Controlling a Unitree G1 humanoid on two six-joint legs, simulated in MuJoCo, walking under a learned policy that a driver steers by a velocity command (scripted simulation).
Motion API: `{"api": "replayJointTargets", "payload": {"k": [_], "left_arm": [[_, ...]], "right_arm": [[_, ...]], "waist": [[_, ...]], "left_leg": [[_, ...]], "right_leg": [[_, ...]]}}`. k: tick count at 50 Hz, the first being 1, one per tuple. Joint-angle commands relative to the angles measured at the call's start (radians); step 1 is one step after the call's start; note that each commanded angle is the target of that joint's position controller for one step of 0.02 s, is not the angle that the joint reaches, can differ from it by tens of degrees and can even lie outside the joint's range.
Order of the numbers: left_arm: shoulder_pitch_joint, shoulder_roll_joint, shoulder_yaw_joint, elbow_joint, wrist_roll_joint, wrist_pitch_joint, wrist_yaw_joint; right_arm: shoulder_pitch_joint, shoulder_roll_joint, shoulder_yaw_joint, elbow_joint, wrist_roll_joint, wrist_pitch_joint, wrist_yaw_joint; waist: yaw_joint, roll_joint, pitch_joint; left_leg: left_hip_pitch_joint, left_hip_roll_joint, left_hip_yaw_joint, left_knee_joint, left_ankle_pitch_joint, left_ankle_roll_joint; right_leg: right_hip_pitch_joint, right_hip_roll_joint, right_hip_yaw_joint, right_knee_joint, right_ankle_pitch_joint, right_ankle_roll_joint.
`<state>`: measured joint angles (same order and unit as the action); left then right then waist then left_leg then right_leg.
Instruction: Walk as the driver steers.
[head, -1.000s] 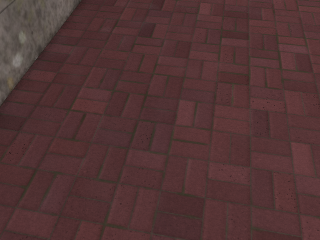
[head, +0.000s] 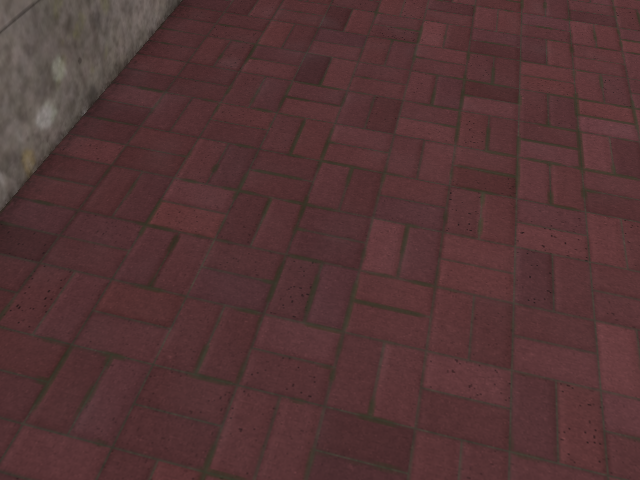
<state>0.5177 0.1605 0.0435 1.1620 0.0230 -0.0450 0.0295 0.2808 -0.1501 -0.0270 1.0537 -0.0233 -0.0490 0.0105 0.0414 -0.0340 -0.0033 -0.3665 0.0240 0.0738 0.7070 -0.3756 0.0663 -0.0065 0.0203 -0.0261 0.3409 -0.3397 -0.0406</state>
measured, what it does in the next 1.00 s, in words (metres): walks ahead, turning right: left foot, then right foot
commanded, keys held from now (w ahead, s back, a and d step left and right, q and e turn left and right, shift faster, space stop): w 0.22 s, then w+e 0.04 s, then e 0.38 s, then w+e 0.24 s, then w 0.12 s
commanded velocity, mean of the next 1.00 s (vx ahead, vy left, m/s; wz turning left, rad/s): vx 0.30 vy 0.00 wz -0.31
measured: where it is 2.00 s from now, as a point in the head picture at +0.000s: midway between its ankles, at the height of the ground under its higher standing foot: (372, 350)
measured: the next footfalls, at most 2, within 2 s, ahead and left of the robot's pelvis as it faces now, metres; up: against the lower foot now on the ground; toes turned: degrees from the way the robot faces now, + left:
left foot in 0.06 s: +0.10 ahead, +0.11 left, +0.00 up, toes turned +4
right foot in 0.50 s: +0.39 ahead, -0.03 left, +0.00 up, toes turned -10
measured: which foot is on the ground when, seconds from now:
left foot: up 0.00-0.04, down 0.06-0.52, up 0.54-1.00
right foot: down 0.00-0.06, up 0.08-0.48, down 0.50-1.00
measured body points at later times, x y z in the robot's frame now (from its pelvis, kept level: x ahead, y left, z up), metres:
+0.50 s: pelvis +0.22 +0.03 -0.02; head +0.27 +0.03 +0.43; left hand +0.37 +0.23 -0.16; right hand +0.12 -0.17 -0.16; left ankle +0.07 +0.11 -0.73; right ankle +0.35 -0.02 -0.73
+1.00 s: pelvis +0.35 +0.03 +0.01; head +0.36 +0.01 +0.46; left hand +0.46 +0.29 -0.11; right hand +0.41 -0.25 -0.11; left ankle +0.46 +0.17 -0.69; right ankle +0.35 -0.02 -0.74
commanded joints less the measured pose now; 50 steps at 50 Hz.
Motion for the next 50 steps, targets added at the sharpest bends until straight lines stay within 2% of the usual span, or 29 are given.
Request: {"api": "replayJointTargets", "payload": {"k": [1,2,3,4,5,6,7,8,10,14,16,19,21,23,24,25,26,27,28,29,30,31,32,34,36,38,41,44,50], "left_arm": [[-0.042,0.118,0.019,-0.044,-0.011,-0.023,-0.003],[-0.049,0.114,0.017,-0.049,-0.009,-0.027,-0.007],[-0.06,0.082,0.005,-0.06,-0.004,-0.037,-0.014],[-0.067,0.0,-0.017,-0.114,-0.013,-0.043,-0.024],[-0.09,0.068,0.003,-0.131,0.013,-0.039,-0.033],[-0.13,0.063,0.003,-0.144,0.019,-0.036,-0.043],[-0.153,0.046,-0.001,-0.147,0.013,-0.041,-0.05],[-0.154,0.036,0.001,-0.145,0.006,-0.043,-0.054],[-0.134,0.041,0.008,-0.137,0.013,-0.027,-0.059],[-0.232,0.037,0.013,-0.168,0.004,-0.001,-0.062],[-0.317,0.021,0.006,-0.201,0.0,-0.001,-0.057],[-0.423,-0.001,-0.012,-0.243,-0.005,-0.005,-0.054],[-0.39,0.029,-0.008,-0.243,-0.002,-0.006,-0.051],[-0.254,0.073,0.008,-0.21,0.004,-0.013,-0.044],[-0.158,0.095,0.021,-0.182,0.01,-0.021,-0.041],[-0.089,0.116,0.033,-0.166,0.021,-0.031,-0.037],[-0.067,0.198,0.054,-0.18,0.022,-0.036,-0.031],[-0.099,0.271,0.07,-0.204,0.009,-0.025,-0.034],[-0.165,0.257,0.077,-0.234,-0.03,-0.004,-0.033],[-0.241,0.199,0.063,-0.258,-0.032,0.008,-0.025],[-0.279,0.154,0.05,-0.263,-0.025,0.017,-0.02],[-0.273,0.132,0.045,-0.261,-0.022,0.02,-0.015],[-0.266,0.123,0.041,-0.26,-0.018,0.021,-0.013],[-0.258,0.147,0.047,-0.266,-0.007,0.014,-0.019],[-0.252,0.174,0.057,-0.277,-0.009,0.013,-0.022],[-0.235,0.189,0.063,-0.284,-0.012,0.017,-0.023],[-0.18,0.212,0.073,-0.284,-0.015,0.016,-0.026],[-0.148,0.226,0.079,-0.289,-0.015,0.01,-0.028],[-0.104,0.211,0.073,-0.286,-0.004,-0.009,-0.031]], "right_arm": [[0.059,-0.025,-0.017,-0.038,0.012,-0.02,0.008],[0.163,-0.041,-0.03,0.0,0.013,-0.021,0.004],[0.293,-0.087,-0.049,0.034,0.005,-0.03,-0.007],[0.43,-0.207,-0.077,0.048,-0.003,-0.033,-0.017],[0.418,-0.188,-0.071,0.065,0.0,-0.016,-0.017],[0.277,-0.16,-0.06,0.022,-0.001,-0.013,-0.015],[0.19,-0.137,-0.052,-0.008,0.003,-0.02,-0.009],[0.15,-0.124,-0.045,-0.022,0.004,-0.03,-0.009],[0.163,-0.08,-0.026,-0.009,0.006,-0.047,-0.015],[0.259,-0.081,-0.014,0.028,0.005,-0.061,-0.027],[0.253,-0.068,-0.003,0.028,0.001,-0.062,-0.031],[0.242,-0.069,0.007,0.028,0.008,-0.062,-0.046],[0.238,-0.102,-0.001,0.027,0.012,-0.063,-0.06],[0.199,-0.137,-0.014,0.013,0.016,-0.061,-0.074],[0.173,-0.147,-0.02,0.003,0.018,-0.056,-0.076],[0.142,-0.158,-0.027,-0.01,0.026,-0.052,-0.072],[0.159,-0.121,-0.025,-0.046,0.026,-0.05,-0.064],[0.293,-0.048,-0.017,-0.075,0.046,-0.037,-0.06],[0.267,-0.085,-0.022,-0.075,0.014,-0.022,-0.054],[0.167,-0.104,-0.028,-0.105,0.001,-0.017,-0.049],[0.111,-0.112,-0.036,-0.121,-0.007,-0.014,-0.048],[0.091,-0.123,-0.042,-0.133,-0.016,-0.001,-0.05],[0.102,-0.11,-0.042,-0.134,-0.02,0.021,-0.051],[0.11,-0.082,-0.037,-0.139,-0.017,0.042,-0.045],[0.052,-0.093,-0.041,-0.166,-0.022,0.048,-0.034],[-0.036,-0.122,-0.048,-0.203,-0.025,0.049,-0.026],[-0.129,-0.138,-0.053,-0.24,-0.019,0.043,-0.022],[-0.178,-0.14,-0.054,-0.266,-0.019,0.033,-0.019],[-0.214,-0.126,-0.039,-0.301,-0.015,0.007,-0.005]], "waist": [[-0.089,-0.05,0.167],[-0.129,-0.016,0.135],[-0.187,0.086,0.078],[-0.213,0.363,0.01],[-0.172,0.288,0.051],[-0.104,0.15,0.136],[-0.078,0.074,0.158],[-0.049,0.053,0.152],[-0.023,0.068,0.121],[-0.025,0.086,0.128],[-0.029,0.094,0.147],[-0.046,0.131,0.143],[-0.029,0.154,0.096],[0.028,0.169,0.019],[0.069,0.16,-0.03],[0.117,0.125,-0.057],[0.099,-0.028,-0.134],[0.003,-0.149,-0.283],[0.007,-0.017,-0.297],[0.001,0.028,-0.148],[-0.025,0.079,-0.045],[-0.04,0.075,-0.01],[-0.054,0.058,-0.006],[-0.066,0.037,-0.045],[-0.053,0.0,-0.054],[-0.03,-0.042,-0.024],[0.005,-0.038,-0.006],[0.023,-0.04,-0.012],[0.039,-0.063,-0.008]], "left_leg": [[0.147,-0.034,0.05,-0.162,0.112,0.006],[0.31,-0.07,0.06,-0.206,0.104,0.005],[0.481,0.013,-0.062,-0.284,0.04,0.019],[0.591,0.299,-0.542,-0.513,-0.262,0.107],[0.495,0.364,-0.757,-0.596,-0.365,0.163],[0.396,0.35,-0.654,-0.58,-0.37,0.153],[0.319,0.311,-0.544,-0.59,-0.232,0.141],[0.282,0.269,-0.448,-0.598,-0.097,0.123],[0.289,0.21,-0.308,-0.594,0.131,0.101],[0.354,0.186,-0.135,-0.562,0.553,0.082],[0.314,0.16,-0.031,-0.528,0.805,0.057],[0.261,0.128,0.063,-0.469,0.931,0.026],[0.288,0.144,0.078,-0.368,1.066,0.019],[0.32,0.168,0.077,-0.19,1.19,0.013],[0.326,0.173,0.073,-0.042,1.135,0.013],[0.285,0.137,0.095,0.165,0.941,0.001],[0.106,0.034,0.125,0.507,0.319,-0.024],[-0.124,-0.111,-0.005,0.807,-0.258,-0.049],[-0.161,-0.044,-0.099,0.814,-0.162,-0.048],[-0.207,-0.02,-0.095,0.773,-0.101,-0.051],[-0.208,0.009,-0.101,0.684,-0.061,-0.052],[-0.177,0.026,-0.108,0.607,-0.044,-0.056],[-0.129,0.027,-0.106,0.548,-0.03,-0.062],[-0.093,0.022,-0.1,0.461,0.011,-0.069],[-0.123,0.032,-0.105,0.376,0.057,-0.082],[-0.188,0.036,-0.11,0.296,0.094,-0.104],[-0.266,0.035,-0.121,0.199,0.147,-0.126],[-0.293,0.027,-0.128,0.139,0.17,-0.129],[-0.223,0.01,-0.097,-0.002,0.152,-0.104]], "right_leg": [[-0.266,-0.226,0.174,-0.104,-0.058,-0.153],[-0.342,-0.187,0.133,-0.002,0.018,-0.135],[-0.433,-0.119,0.046,0.218,0.085,-0.102],[-0.622,0.016,-0.096,0.592,-0.1,-0.041],[-0.693,0.007,0.002,0.801,-0.187,-0.06],[-0.728,-0.061,0.037,0.87,-0.09,-0.074],[-0.702,-0.09,0.05,0.852,0.008,-0.073],[-0.659,-0.108,0.05,0.814,0.064,-0.067],[-0.615,-0.113,0.027,0.768,0.111,-0.045],[-0.699,-0.089,-0.017,0.717,0.173,-0.027],[-0.667,-0.053,-0.043,0.601,0.214,-0.023],[-0.521,-0.004,-0.12,0.365,0.309,-0.032],[-0.425,0.03,-0.146,0.314,0.315,-0.053],[-0.305,0.063,-0.138,0.294,0.272,-0.094],[-0.226,0.066,-0.118,0.236,0.292,-0.117],[-0.136,0.045,-0.085,0.105,0.403,-0.14],[0.035,-0.164,0.142,0.149,0.83,-0.207],[0.234,-0.427,0.536,0.163,1.295,-0.414],[0.136,-0.405,0.532,0.067,0.968,-0.444],[-0.011,-0.363,0.479,0.0,0.716,-0.409],[-0.132,-0.308,0.421,-0.051,0.607,-0.35],[-0.206,-0.265,0.366,-0.066,0.606,-0.313],[-0.258,-0.23,0.322,-0.073,0.599,-0.282],[-0.28,-0.177,0.304,-0.095,0.427,-0.252],[-0.276,-0.147,0.336,-0.145,0.109,-0.235],[-0.254,-0.145,0.394,-0.193,-0.087,-0.217],[-0.174,-0.162,0.457,-0.216,-0.135,-0.196],[-0.117,-0.163,0.485,-0.21,-0.133,-0.192],[-0.106,-0.167,0.466,-0.196,-0.095,-0.207]]}}
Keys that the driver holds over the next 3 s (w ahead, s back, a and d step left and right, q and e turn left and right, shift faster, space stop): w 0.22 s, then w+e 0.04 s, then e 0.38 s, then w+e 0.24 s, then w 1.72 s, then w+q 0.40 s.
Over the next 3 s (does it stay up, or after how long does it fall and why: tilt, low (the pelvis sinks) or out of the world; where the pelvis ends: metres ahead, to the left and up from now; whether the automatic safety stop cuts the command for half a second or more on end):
stays up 1.29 -0.35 0.01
